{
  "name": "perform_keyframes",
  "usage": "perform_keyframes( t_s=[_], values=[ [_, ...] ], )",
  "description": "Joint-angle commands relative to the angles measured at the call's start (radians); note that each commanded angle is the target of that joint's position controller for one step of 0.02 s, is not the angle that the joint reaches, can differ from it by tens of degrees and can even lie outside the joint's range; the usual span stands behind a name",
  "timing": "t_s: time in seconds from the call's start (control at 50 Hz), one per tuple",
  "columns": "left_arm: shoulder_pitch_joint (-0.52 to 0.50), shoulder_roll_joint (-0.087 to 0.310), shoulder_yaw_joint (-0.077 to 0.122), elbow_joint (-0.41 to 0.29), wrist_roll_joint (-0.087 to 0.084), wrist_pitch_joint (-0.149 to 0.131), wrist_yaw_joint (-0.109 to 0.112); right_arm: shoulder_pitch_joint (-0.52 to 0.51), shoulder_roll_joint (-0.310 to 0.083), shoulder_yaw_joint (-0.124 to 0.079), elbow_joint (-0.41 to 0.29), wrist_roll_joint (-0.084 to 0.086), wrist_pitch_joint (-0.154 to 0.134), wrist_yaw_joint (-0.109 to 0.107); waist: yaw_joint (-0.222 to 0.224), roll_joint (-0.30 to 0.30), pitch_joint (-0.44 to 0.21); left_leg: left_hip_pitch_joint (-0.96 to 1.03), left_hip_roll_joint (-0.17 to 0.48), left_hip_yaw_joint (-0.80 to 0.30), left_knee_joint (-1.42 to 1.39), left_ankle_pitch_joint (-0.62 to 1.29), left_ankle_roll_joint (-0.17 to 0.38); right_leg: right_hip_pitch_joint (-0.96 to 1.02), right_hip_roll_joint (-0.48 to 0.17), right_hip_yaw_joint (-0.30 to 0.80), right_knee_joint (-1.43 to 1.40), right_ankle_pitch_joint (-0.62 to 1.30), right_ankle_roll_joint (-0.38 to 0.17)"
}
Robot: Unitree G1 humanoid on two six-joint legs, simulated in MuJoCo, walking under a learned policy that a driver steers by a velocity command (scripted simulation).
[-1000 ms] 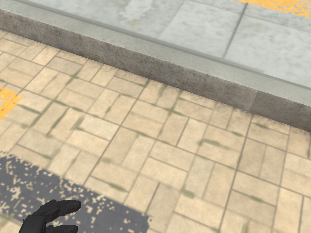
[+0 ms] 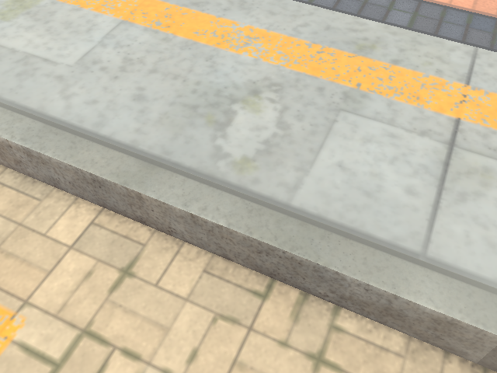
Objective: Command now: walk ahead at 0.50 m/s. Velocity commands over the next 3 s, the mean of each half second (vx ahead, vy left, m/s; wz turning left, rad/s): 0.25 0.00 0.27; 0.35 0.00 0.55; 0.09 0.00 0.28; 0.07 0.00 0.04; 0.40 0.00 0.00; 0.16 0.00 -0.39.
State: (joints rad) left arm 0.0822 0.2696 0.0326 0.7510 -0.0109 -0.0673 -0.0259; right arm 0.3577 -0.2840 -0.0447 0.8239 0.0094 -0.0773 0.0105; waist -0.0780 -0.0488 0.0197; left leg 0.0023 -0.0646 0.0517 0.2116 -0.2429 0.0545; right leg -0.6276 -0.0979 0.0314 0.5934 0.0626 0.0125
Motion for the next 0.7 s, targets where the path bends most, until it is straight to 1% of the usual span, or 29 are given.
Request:
perform_keyframes(
  t_s=[0.02, 0.04, 0.06, 0.08, 0.1, 0.12, 0.14, 0.16, 0.18, 0.2, 0.22, 0.24, 0.26, 0.28, 0.32, 0.38, 0.42, 0.46, 0.5, 0.52, 0.54, 0.56, 0.58, 0.6, 0.62, 0.64, 0.66, 0.68, 0.7],
  values=[
    [-0.133, 0.078, 0.015, -0.105, -0.003, -0.025, -0.017, 0.035, -0.184, -0.049, -0.019, 0.008, 0.006, -0.01, -0.005, 0.109, 0.058, 0.034, 0.312, -0.141, -0.026, 0.3, 0.143, -0.033, 0.019, -0.008, -0.068, -0.037, -0.027],
    [-0.125, 0.087, 0.018, -0.105, 0.002, -0.03, -0.022, 0.023, -0.186, -0.051, -0.015, 0.008, 0.013, -0.015, 0.009, 0.111, 0.056, 0.058, 0.314, -0.138, 0.014, 0.385, 0.129, -0.013, 0.029, -0.01, -0.093, -0.068, -0.041],
    [-0.066, 0.06, 0.004, -0.077, 0.086, -0.008, -0.025, 0.065, -0.14, -0.034, 0.018, -0.052, 0.009, -0.01, 0.024, 0.118, 0.03, 0.053, 0.262, -0.091, 0.068, 0.541, 0.088, 0.104, 0.066, -0.083, -0.096, -0.088, -0.055],
    [0.017, 0.065, 0.01, -0.051, 0.095, -0.007, -0.017, 0.066, -0.143, -0.035, 0.025, -0.051, 0.005, -0.008, 0.05, 0.153, -0.005, 0.033, 0.242, -0.088, 0.162, 0.711, 0.064, 0.228, 0.104, -0.098, -0.104, -0.111, -0.071],
    [0.155, 0.09, 0.018, -0.009, 0.1, -0.019, -0.004, 0.057, -0.144, -0.032, 0.033, -0.037, 0.003, -0.009, 0.119, 0.13, -0.074, -0.003, 0.193, -0.069, 0.329, 0.771, 0.034, 0.408, 0.11, -0.09, -0.174, -0.034, -0.096],
    [0.299, 0.157, 0.032, 0.017, 0.11, -0.032, 0.008, 0.058, -0.116, -0.022, 0.01, -0.024, -0.001, -0.011, 0.171, 0.057, -0.205, -0.156, 0.144, -0.053, 0.55, 0.497, 0.006, 0.675, -0.052, 0.033, -0.115, 0.268, -0.123],
    [0.349, 0.278, 0.066, 0.023, 0.098, -0.021, 0.016, 0.211, -0.004, 0.007, -0.004, 0.029, 0.003, -0.011, 0.134, -0.237, -0.418, -0.469, -0.014, -0.014, 0.929, -0.285, -0.036, 1.029, -0.397, 0.405, -0.063, 0.715, -0.308],
    [0.364, 0.233, 0.063, 0.024, 0.039, -0.007, 0.018, 0.157, -0.112, -0.021, 0.039, 0.004, 0.023, -0.03, 0.178, -0.097, -0.461, -0.479, -0.026, -0.154, 1.036, -0.376, -0.027, 0.958, -0.364, 0.406, -0.076, 0.849, -0.313],
    [0.279, 0.173, 0.043, 0.02, 0.031, -0.007, 0.022, 0.082, -0.109, -0.026, 0.023, 0.005, 0.027, -0.028, 0.145, -0.074, -0.331, -0.509, 0.023, -0.182, 1.033, -0.33, -0.023, 0.849, -0.313, 0.25, -0.109, 0.814, -0.276],
    [0.201, 0.107, 0.025, 0.014, 0.034, -0.005, 0.026, 0.036, -0.102, -0.025, 0.021, -0.006, 0.032, -0.025, 0.117, -0.048, -0.213, -0.536, 0.064, -0.15, 0.98, -0.276, -0.029, 0.738, -0.268, 0.181, -0.155, 0.698, -0.234],
    [0.164, 0.069, 0.012, 0.016, 0.03, -0.005, 0.033, 0.012, -0.098, -0.027, 0.027, -0.021, 0.044, -0.02, 0.1, -0.058, -0.132, -0.52, 0.089, -0.14, 0.928, -0.232, -0.038, 0.638, -0.228, 0.12, -0.203, 0.616, -0.197],
    [0.144, 0.063, 0.009, 0.02, 0.025, -0.001, 0.039, 0.03, -0.091, -0.029, 0.034, -0.037, 0.063, -0.012, 0.074, -0.082, -0.107, -0.459, 0.092, -0.118, 0.907, -0.195, -0.052, 0.547, -0.199, 0.068, -0.239, 0.554, -0.183],
    [0.139, 0.072, 0.011, 0.022, 0.028, 0.0, 0.041, 0.049, -0.078, -0.029, 0.043, -0.041, 0.079, -0.006, 0.062, -0.081, -0.112, -0.41, 0.08, -0.097, 0.91, -0.171, -0.06, 0.496, -0.189, 0.033, -0.258, 0.536, -0.188],
    [0.135, 0.084, 0.014, 0.025, 0.027, -0.002, 0.041, 0.058, -0.063, -0.028, 0.042, -0.041, 0.09, -0.001, 0.048, -0.075, -0.118, -0.391, 0.076, -0.083, 0.902, -0.159, -0.067, 0.465, -0.187, 0.004, -0.272, 0.511, -0.203],
    [0.112, 0.101, 0.021, 0.031, 0.03, 0.0, 0.042, 0.039, -0.044, -0.025, 0.029, -0.037, 0.103, 0.005, 0.031, -0.086, -0.103, -0.392, 0.086, -0.061, 0.828, -0.135, -0.073, 0.418, -0.186, -0.048, -0.292, 0.406, -0.213],
    [0.108, 0.107, 0.027, 0.039, 0.035, 0.013, 0.045, -0.047, -0.033, -0.017, -0.01, -0.039, 0.119, 0.016, 0.048, -0.118, -0.077, -0.374, 0.111, -0.032, 0.68, -0.049, -0.064, 0.376, -0.182, -0.097, -0.319, 0.188, -0.205],
    [0.124, 0.128, 0.037, 0.043, 0.039, 0.023, 0.038, -0.093, -0.043, -0.016, -0.032, -0.043, 0.125, 0.029, 0.07, -0.115, -0.084, -0.349, 0.119, -0.014, 0.615, -0.035, -0.048, 0.362, -0.197, -0.08, -0.362, -0.168, -0.202],
    [0.125, 0.157, 0.05, 0.04, 0.04, 0.034, 0.035, -0.137, -0.063, -0.021, -0.058, -0.047, 0.129, 0.043, 0.083, -0.111, -0.06, -0.342, 0.115, 0.004, 0.557, -0.079, -0.03, 0.349, -0.223, -0.038, -0.403, -0.476, -0.194],
    [0.125, 0.179, 0.062, 0.04, 0.04, 0.04, 0.034, -0.151, -0.071, -0.025, -0.072, -0.046, 0.124, 0.052, 0.083, -0.078, -0.031, -0.314, 0.105, 0.022, 0.49, -0.123, -0.005, 0.34, -0.246, -0.018, -0.408, -0.619, -0.179],
    [0.112, 0.185, 0.066, 0.037, 0.037, 0.044, 0.033, -0.131, -0.064, -0.025, -0.066, -0.046, 0.118, 0.054, 0.065, -0.047, -0.022, -0.261, 0.095, 0.038, 0.427, -0.12, 0.013, 0.32, -0.242, -0.033, -0.385, -0.659, -0.163],
    [0.103, 0.177, 0.067, 0.035, 0.035, 0.047, 0.031, -0.088, -0.059, -0.027, -0.047, -0.046, 0.11, 0.053, 0.045, -0.009, -0.016, -0.183, 0.074, 0.047, 0.361, -0.121, 0.033, 0.279, -0.22, -0.067, -0.331, -0.7, -0.139],
    [0.097, 0.145, 0.062, 0.032, 0.044, 0.052, 0.027, 0.005, -0.07, -0.035, -0.007, -0.044, 0.099, 0.046, 0.015, 0.059, -0.012, -0.088, 0.058, 0.012, 0.282, -0.176, 0.06, 0.22, -0.171, -0.122, -0.195, -0.736, -0.106],
    [0.083, 0.059, 0.04, 0.012, 0.055, 0.06, 0.016, 0.111, -0.141, -0.053, 0.022, -0.05, 0.084, 0.029, -0.023, 0.322, 0.002, -0.032, 0.244, -0.297, 0.054, -0.421, 0.122, 0.101, -0.048, -0.26, 0.185, -0.718, -0.048],
    [0.014, 0.039, 0.029, -0.056, 0.061, 0.06, 0.015, 0.112, -0.253, -0.073, -0.004, -0.029, 0.076, 0.019, -0.026, 0.418, 0.093, -0.043, 0.422, -0.776, -0.143, -0.663, 0.232, -0.187, 0.125, -0.166, 0.357, -0.711, -0.017],
    [-0.005, 0.109, 0.044, -0.05, 0.071, 0.055, 0.012, 0.062, -0.205, -0.065, -0.012, -0.033, 0.082, 0.007, -0.003, 0.239, 0.143, -0.087, 0.408, -0.695, -0.147, -0.602, 0.234, -0.19, 0.052, -0.033, 0.413, -0.569, -0.02],
    [0.028, 0.124, 0.051, -0.032, 0.049, 0.043, 0.001, 0.006, -0.172, -0.054, -0.026, -0.025, 0.081, 0.001, 0.043, 0.219, 0.136, -0.111, 0.353, -0.59, -0.123, -0.473, 0.206, -0.148, 0.033, -0.021, 0.39, -0.447, -0.018],
    [0.055, 0.125, 0.05, -0.01, 0.045, 0.033, -0.004, -0.029, -0.153, -0.05, -0.034, -0.021, 0.073, 0.0, 0.065, 0.192, 0.119, -0.089, 0.297, -0.501, -0.115, -0.314, 0.179, -0.113, 0.024, -0.019, 0.363, -0.373, -0.01],
    [0.064, 0.123, 0.052, 0.008, 0.059, 0.029, -0.004, -0.043, -0.144, -0.049, -0.039, -0.014, 0.062, -0.003, 0.068, 0.168, 0.089, -0.05, 0.261, -0.439, -0.099, -0.17, 0.165, -0.088, 0.023, -0.026, 0.354, -0.318, -0.003],
    [0.073, 0.115, 0.049, 0.021, 0.067, 0.03, -0.006, -0.034, -0.126, -0.043, -0.035, -0.015, 0.05, -0.002, 0.066, 0.15, 0.051, -0.024, 0.238, -0.391, -0.079, -0.029, 0.16, -0.063, 0.028, -0.031, 0.359, -0.279, 0.003]
  ],
)
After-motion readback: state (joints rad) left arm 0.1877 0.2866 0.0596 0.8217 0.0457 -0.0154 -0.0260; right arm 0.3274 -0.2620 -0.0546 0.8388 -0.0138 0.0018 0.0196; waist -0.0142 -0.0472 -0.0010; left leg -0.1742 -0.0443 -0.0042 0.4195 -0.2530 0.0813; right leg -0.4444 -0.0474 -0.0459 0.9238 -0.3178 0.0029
